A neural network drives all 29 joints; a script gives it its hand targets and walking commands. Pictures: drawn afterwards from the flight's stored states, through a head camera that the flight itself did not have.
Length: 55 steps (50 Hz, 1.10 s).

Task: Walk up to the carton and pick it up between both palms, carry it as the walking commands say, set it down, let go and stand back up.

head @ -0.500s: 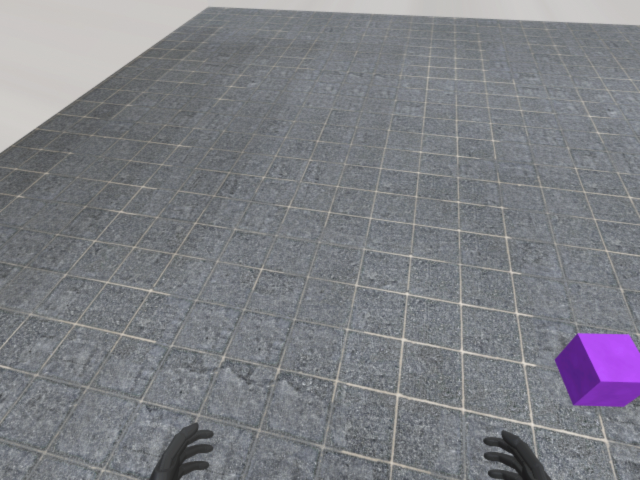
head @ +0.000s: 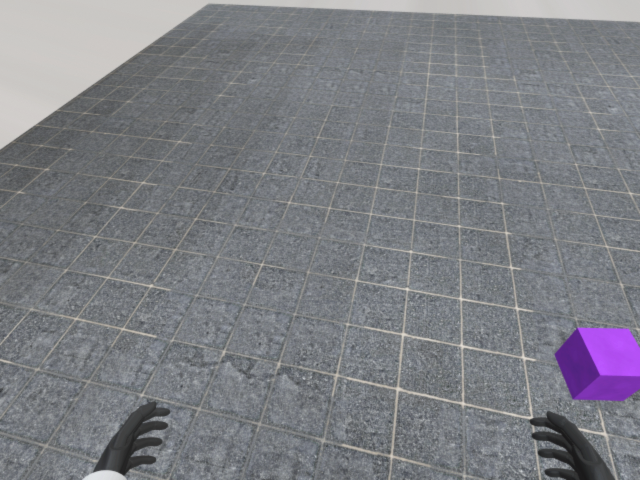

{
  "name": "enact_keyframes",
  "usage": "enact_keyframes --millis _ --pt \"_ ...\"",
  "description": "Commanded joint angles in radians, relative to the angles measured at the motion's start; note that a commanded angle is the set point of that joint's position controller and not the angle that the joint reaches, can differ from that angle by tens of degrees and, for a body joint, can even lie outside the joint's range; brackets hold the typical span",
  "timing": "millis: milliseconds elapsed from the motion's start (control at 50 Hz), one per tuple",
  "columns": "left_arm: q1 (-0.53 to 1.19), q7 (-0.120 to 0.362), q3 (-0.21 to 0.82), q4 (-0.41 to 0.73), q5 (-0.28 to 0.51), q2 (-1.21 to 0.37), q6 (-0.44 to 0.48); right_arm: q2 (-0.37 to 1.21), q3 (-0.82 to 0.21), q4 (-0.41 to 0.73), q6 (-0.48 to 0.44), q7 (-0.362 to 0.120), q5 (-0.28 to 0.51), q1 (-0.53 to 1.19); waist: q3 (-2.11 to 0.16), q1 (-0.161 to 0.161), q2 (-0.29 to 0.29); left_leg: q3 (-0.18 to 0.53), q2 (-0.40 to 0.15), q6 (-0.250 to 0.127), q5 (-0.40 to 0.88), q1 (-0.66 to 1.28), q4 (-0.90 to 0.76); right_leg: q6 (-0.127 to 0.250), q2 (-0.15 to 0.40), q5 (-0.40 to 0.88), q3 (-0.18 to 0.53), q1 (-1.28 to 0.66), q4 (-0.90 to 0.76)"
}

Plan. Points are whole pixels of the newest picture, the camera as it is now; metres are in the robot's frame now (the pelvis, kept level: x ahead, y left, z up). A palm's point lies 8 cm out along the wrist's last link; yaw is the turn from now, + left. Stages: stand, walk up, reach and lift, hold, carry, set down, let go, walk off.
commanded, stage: stand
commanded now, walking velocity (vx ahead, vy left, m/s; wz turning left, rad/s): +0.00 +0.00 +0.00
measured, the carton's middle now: (600, 364) +0.62 -0.80 -0.68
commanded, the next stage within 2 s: walk up in 1.14 s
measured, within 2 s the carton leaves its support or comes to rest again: neither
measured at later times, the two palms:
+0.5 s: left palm out of the picture +0.15 +0.29 -0.06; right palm out of the picture +0.15 -0.29 -0.06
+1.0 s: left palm out of the picture +0.12 +0.30 -0.07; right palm out of the picture +0.12 -0.30 -0.07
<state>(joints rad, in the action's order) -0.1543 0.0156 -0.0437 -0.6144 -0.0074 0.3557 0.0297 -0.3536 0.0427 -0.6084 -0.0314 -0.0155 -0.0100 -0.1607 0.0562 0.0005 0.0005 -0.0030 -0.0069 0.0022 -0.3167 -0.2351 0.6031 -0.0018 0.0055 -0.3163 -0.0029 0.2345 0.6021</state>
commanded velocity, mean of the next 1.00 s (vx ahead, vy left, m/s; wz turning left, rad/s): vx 0.00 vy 0.00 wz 0.00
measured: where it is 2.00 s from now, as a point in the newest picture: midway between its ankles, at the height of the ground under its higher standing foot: outside the picture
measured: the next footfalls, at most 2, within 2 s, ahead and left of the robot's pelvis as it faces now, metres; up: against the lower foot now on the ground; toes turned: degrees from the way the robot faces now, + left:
right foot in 1.64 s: +0.09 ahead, -0.26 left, +0.00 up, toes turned -22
left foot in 1.90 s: +0.24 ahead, -0.06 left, +0.00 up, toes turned -21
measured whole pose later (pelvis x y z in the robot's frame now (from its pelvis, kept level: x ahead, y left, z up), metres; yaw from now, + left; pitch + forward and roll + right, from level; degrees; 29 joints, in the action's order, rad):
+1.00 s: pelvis +0.00 +0.00 +0.01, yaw +0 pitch -3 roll +0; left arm -0.14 0.00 -0.02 -0.86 0.00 0.39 0.03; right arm -0.39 0.02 -0.85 -0.03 0.00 0.00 -0.14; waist 0.06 0.00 0.00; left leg 0.00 -0.01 0.00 -0.22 -0.15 0.42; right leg 0.00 0.01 -0.22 -0.01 0.14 0.42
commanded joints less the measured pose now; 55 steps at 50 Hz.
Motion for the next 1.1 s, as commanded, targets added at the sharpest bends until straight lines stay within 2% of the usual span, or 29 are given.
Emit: enact_keyframes --millis 0,1080 --pt "0.050 -0.004 -0.040 0.070 0.002 0.151 0.019 -0.152 0.041 0.070 -0.019 0.004 0.002 0.048 -0.068 0.000 0.001 0.092 -0.090 -0.036 0.135 0.012 -0.120 0.037 0.089 0.135 0.091 -0.010 -0.120" --pt "0.063 -0.020 -0.010 -0.228 0.010 0.196 0.010 -0.197 0.011 -0.227 -0.009 0.019 0.012 0.057 -0.049 -0.001 0.001 0.098 -0.116 -0.025 0.187 0.089 -0.279 0.027 0.117 0.182 0.094 -0.095 -0.279"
